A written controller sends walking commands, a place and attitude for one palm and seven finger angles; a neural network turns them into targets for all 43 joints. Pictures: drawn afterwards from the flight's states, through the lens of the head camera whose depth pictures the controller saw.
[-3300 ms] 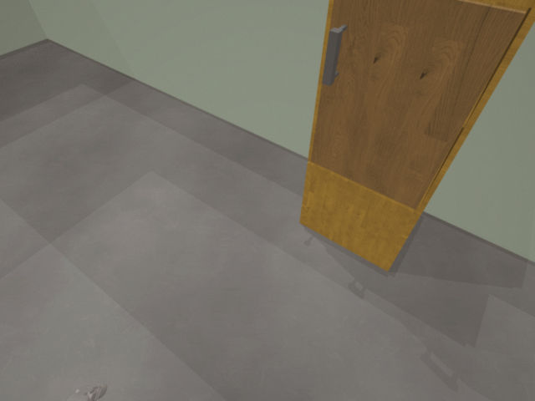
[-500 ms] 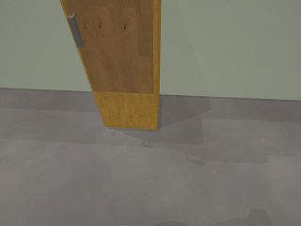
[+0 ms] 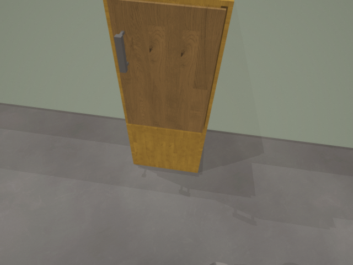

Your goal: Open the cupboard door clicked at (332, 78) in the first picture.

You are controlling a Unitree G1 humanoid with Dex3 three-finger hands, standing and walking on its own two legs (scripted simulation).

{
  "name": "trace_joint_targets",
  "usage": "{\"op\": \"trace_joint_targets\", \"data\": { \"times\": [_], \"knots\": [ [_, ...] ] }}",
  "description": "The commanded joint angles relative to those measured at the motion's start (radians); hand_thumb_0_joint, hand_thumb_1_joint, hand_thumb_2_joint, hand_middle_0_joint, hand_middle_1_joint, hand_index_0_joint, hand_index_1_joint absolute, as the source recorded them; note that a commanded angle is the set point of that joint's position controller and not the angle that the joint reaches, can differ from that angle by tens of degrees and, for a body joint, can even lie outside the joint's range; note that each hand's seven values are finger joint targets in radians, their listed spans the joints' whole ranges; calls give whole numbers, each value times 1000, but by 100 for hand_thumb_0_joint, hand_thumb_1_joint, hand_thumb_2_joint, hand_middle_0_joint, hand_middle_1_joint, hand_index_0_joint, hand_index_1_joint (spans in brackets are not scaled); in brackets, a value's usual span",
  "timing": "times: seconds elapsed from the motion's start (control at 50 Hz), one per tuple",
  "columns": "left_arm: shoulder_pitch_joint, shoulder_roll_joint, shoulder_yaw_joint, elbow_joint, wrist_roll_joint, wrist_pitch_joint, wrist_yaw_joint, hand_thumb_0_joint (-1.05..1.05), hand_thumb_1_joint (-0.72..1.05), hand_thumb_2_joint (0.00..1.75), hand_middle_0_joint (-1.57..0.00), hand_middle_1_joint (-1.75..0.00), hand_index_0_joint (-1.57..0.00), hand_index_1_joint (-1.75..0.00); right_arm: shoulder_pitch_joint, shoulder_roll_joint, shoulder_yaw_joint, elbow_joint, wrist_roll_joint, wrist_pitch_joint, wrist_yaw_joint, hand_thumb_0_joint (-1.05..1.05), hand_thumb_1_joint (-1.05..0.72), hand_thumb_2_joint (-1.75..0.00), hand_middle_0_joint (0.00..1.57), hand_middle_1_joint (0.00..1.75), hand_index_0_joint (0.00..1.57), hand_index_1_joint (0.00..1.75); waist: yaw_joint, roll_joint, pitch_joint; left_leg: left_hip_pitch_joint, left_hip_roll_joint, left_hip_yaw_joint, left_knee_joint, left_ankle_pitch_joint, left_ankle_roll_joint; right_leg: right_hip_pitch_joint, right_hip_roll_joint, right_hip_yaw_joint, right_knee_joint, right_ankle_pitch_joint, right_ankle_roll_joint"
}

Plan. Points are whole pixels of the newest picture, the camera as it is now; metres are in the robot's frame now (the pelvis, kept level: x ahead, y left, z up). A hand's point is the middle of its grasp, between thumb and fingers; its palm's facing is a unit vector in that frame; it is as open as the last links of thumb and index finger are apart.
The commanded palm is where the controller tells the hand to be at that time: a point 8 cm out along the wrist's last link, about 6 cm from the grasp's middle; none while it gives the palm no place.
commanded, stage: take the last steps up to it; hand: left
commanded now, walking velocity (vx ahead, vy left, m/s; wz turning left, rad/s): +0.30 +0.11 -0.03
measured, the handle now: (123, 51) +0.82 +0.26 +0.07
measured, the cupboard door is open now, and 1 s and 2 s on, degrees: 0 0 0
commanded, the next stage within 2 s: come to a stop and stand still in 0.40 s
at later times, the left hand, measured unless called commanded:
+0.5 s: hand (116, 227) +0.26 +0.18 -0.17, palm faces +0.10 -0.97 -0.22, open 7.1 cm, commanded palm none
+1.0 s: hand (96, 219) +0.28 +0.25 -0.18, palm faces +0.02 -0.97 -0.23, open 7.4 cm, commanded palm none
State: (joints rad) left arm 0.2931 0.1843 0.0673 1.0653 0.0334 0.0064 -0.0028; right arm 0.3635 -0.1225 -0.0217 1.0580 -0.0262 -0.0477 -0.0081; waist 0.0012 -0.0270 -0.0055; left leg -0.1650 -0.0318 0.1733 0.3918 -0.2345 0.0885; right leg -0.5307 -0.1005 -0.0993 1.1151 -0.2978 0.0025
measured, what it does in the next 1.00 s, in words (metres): walks ahead: right foot, then left foot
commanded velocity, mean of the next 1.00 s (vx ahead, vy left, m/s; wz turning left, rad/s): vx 0.02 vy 0.00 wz -0.01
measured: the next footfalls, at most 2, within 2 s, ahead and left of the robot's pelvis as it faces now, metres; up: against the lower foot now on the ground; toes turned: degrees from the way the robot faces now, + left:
right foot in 0.34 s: +0.27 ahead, -0.10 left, +0.00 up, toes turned -9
left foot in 0.70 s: +0.36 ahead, +0.17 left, +0.00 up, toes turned +6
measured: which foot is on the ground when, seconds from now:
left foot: down 0.00-0.34, up 0.36-0.68, down 0.70-1.00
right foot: up 0.00-0.32, down 0.34-0.70, up 0.72-1.00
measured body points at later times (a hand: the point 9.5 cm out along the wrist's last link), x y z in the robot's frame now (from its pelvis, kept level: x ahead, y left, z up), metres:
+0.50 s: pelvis +0.19 +0.00 -0.01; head +0.21 -0.01 +0.44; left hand +0.25 +0.24 -0.15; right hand +0.16 -0.23 -0.17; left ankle +0.15 +0.12 -0.67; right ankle +0.23 -0.10 -0.74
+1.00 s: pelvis +0.23 +0.05 -0.01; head +0.27 +0.07 +0.44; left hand +0.28 +0.31 -0.16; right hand +0.33 -0.17 -0.15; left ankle +0.32 +0.17 -0.74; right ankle +0.19 -0.07 -0.69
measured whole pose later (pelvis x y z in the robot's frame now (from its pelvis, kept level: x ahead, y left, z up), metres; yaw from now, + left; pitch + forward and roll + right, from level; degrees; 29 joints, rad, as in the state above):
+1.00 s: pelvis +0.23 +0.05 -0.01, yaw -2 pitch +0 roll -1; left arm 0.22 0.21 0.08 0.99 0.02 0.06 0.02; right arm 0.10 -0.13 -0.05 0.97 -0.03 0.01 -0.02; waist 0.01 -0.01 0.08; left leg -0.37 0.08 0.13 0.47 -0.11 0.02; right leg -0.38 -0.02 -0.03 0.94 -0.49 0.03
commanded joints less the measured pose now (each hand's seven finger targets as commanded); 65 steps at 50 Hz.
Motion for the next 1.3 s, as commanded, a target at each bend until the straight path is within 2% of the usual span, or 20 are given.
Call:
{"op": "trace_joint_targets", "data": {
  "times": [0.0,0.2,0.28,0.3,0.32,0.34,0.4,0.52,0.64,0.68,0.72,0.78,0.86,0.98,1.04,1.06,1.08,1.1,1.18,1.28],
  "knots": [
    [-20,23,2,-68,5,-14,-1,0,90,90,-20,-30,-20,-30,87,-121,-30,2,9,-21,-17,0,-90,-90,20,30,20,30,-4,53,91,74,286,-261,-260,30,104,-137,-46,37,-97,58,19],
    [-213,-4,0,-137,1,-32,0,0,90,90,-20,-30,-20,-30,193,-99,-26,73,-3,-22,-22,0,-90,-90,20,30,20,30,-49,66,160,166,286,-188,-144,433,100,-74,0,-20,-372,16,-13],
    [64,38,12,-65,3,-56,10,0,90,90,-20,-30,-20,-30,139,-136,-30,66,14,-21,-19,0,-90,-90,20,30,20,30,88,22,9,86,213,-89,199,772,24,355,79,-61,-572,137,-64],
    [214,103,28,-24,8,-69,19,0,90,90,-20,-30,-20,-30,120,-123,-31,47,24,-26,-12,0,-90,-90,20,30,20,30,140,-43,-69,-101,156,-48,428,565,-16,592,-75,118,-598,199,-127],
    [316,197,48,-4,2,-75,29,0,90,90,-20,-30,-20,-30,155,-76,-26,15,28,-36,-7,0,-90,-90,20,30,20,30,132,-215,-176,-364,8,-30,745,-144,-65,812,-368,560,-719,379,-268],
    [272,232,58,-10,-14,-73,29,0,90,90,-20,-30,-20,-30,117,-106,-32,8,17,-24,-9,0,-90,-90,20,30,20,30,118,-127,-160,-415,36,-141,910,-319,-63,728,-436,634,-799,317,-319],
    [37,85,17,-61,-10,-72,39,0,90,90,-20,-30,-20,-30,2,-51,-30,-20,-2,17,8,0,-90,-90,20,30,20,30,27,16,95,-416,156,-198,866,-129,-75,289,-305,345,-899,88,-202],
    [-19,82,-1,-59,-4,-71,28,0,90,90,-20,-30,-20,-30,42,-22,-15,-15,5,47,16,0,-90,-90,20,30,20,30,-31,-101,49,-232,133,-90,463,-3,-128,199,-151,39,-862,414,-130],
    [-19,129,7,-61,-10,-12,40,0,90,90,-20,-30,-20,-30,-15,-110,-32,-40,14,44,0,0,-90,-90,20,30,20,30,-25,-63,-2,-2,101,-78,92,254,-131,235,-92,20,-611,366,-66],
    [73,63,-6,-67,-20,8,44,0,90,90,-20,-30,-20,-30,1,-234,-54,-62,8,36,-9,0,-90,-90,20,30,20,30,-10,238,-57,70,362,-312,13,714,-17,175,34,-31,-402,-116,15],
    [86,56,-7,-64,-22,27,51,0,90,90,-20,-30,-20,-30,-58,-260,-58,-73,4,43,-35,0,-90,-90,20,30,20,30,-20,326,-77,-27,461,-407,-69,692,95,164,70,80,-88,-344,23],
    [62,79,11,-66,-14,24,36,0,90,90,-20,-30,-20,-30,-174,-214,-56,-107,1,49,-40,0,-90,-90,20,30,20,30,4,168,-46,-23,397,-305,-23,605,103,63,63,114,57,-228,23],
    [42,78,20,-97,-13,40,27,0,90,90,-20,-30,-20,-30,-175,-206,-68,-110,4,49,-42,0,-90,-90,20,30,20,30,-16,177,-112,36,377,-271,-46,465,90,57,63,119,13,-174,39],
    [14,48,4,-119,-10,38,19,0,90,90,-20,-30,-20,-30,-161,-221,-81,-103,-5,60,-24,0,-90,-90,20,30,20,30,-32,220,-59,-59,358,-322,-129,70,70,208,62,53,-351,-202,12],
    [157,46,5,-66,-11,30,21,0,90,90,-20,-30,-20,-30,-206,-218,-84,-113,-2,75,-13,0,-90,-90,20,30,20,30,35,173,-50,-212,268,-232,-126,-189,-17,430,85,-10,-654,-20,-10],
    [167,90,9,-66,0,25,26,0,90,90,-20,-30,-20,-30,-189,-168,-79,-114,7,81,-8,0,-90,-90,20,30,20,30,33,48,-10,-292,192,-176,-12,-245,-68,449,11,86,-796,-51,-35],
    [103,163,11,-91,7,9,32,0,90,90,-20,-30,-20,-30,-170,-88,-59,-124,17,85,-1,0,-90,-90,20,30,20,30,6,-170,28,-332,97,-105,172,-218,-127,334,-192,360,-948,-250,-116],
    [4,191,9,-124,-1,8,35,0,90,90,-20,-30,-20,-30,-220,-104,-54,-140,12,88,6,0,-90,-90,20,30,20,30,20,-198,68,-274,90,-136,308,-235,-114,149,-265,405,-1013,-348,-165],
    [-123,112,-10,-120,-9,-12,37,0,90,90,-20,-30,-20,-30,-102,-101,-47,-53,10,84,5,0,-90,-90,20,30,20,30,-44,-122,75,-239,90,-160,452,-119,-101,194,-114,184,-889,29,-127],
    [-9,90,-20,-36,-18,-24,38,0,90,90,-20,-30,-20,-30,-88,-74,-21,-13,13,63,-17,0,-90,-90,20,30,20,30,-2,-99,19,-118,94,-129,140,-72,-122,357,-107,169,-753,392,-132]
  ]
}}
